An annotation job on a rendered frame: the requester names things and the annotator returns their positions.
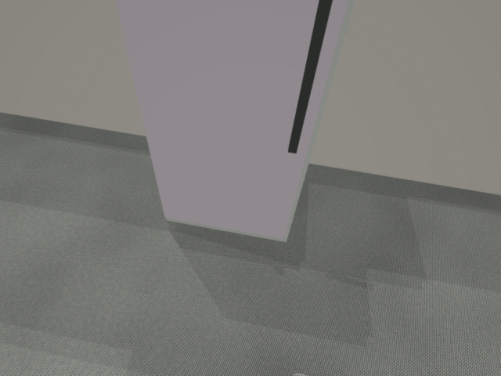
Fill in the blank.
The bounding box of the fridge door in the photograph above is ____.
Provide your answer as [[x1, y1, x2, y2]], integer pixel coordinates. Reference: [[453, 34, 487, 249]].
[[115, 0, 348, 239]]

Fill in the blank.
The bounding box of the handle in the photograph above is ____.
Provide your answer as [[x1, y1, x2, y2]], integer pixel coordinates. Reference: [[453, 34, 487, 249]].
[[288, 0, 333, 154]]

